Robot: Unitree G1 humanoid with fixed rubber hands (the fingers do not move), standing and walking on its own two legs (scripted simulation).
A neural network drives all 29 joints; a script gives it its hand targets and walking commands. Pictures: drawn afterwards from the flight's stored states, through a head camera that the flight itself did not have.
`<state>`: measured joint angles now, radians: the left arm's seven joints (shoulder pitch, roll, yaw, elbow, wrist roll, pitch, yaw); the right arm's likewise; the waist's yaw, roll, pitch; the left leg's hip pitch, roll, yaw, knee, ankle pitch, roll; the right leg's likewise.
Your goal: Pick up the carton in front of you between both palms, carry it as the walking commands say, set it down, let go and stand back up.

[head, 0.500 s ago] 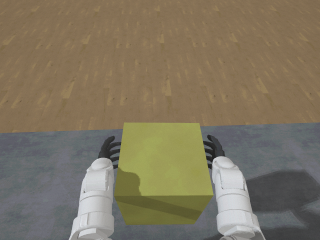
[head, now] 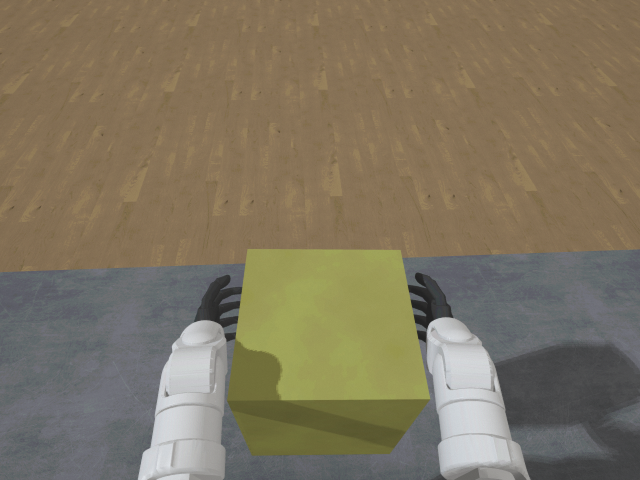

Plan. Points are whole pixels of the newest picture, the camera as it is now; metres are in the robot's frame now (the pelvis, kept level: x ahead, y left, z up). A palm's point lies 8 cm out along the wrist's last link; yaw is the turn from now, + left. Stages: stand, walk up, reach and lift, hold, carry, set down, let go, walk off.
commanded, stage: reach and lift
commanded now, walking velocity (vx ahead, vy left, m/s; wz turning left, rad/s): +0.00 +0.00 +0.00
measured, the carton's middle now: (322, 357) +0.29 +0.00 -0.04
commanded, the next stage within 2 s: hold in 0.28 s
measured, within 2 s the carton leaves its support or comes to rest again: neither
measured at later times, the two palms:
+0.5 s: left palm (205, 332) +0.28 +0.15 +0.05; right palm (445, 328) +0.28 -0.15 +0.05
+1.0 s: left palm (204, 331) +0.28 +0.15 +0.05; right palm (444, 328) +0.28 -0.15 +0.05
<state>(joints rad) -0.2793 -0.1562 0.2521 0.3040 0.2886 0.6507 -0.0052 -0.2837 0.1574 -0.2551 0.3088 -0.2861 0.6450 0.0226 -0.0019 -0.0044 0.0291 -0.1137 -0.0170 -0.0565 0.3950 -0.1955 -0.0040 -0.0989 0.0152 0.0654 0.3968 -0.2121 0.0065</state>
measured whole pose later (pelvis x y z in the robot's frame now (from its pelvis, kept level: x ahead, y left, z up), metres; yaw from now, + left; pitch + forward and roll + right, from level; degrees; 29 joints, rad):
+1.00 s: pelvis -0.01 +0.00 +0.00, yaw +0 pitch -8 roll +0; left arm -0.29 -0.16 0.24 0.23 0.28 0.75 -0.01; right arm -0.29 0.16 -0.24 0.23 -0.28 0.75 0.02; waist 0.00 0.00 0.05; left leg -0.06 -0.02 -0.06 0.38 -0.18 0.00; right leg -0.05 0.01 0.07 0.39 -0.20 0.01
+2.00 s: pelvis +0.15 +0.00 -0.01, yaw -2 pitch +5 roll +2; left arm -0.04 -0.13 0.08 -0.45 0.07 1.16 0.11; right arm -0.06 0.13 -0.04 -0.42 -0.08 1.15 -0.10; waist 0.02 -0.05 -0.17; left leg -0.38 0.00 0.23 0.47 -0.17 0.04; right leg -0.19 -0.08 -0.03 0.63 -0.46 0.01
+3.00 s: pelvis +0.79 -0.02 -0.01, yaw -4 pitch +4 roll +0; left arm -0.05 -0.13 0.07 -0.56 0.06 1.25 0.12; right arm -0.05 0.13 -0.04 -0.54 -0.05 1.22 -0.13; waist -0.03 -0.03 -0.05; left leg -0.40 0.05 0.27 0.51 -0.19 0.09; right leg -0.35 -0.09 -0.06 1.17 -0.39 -0.01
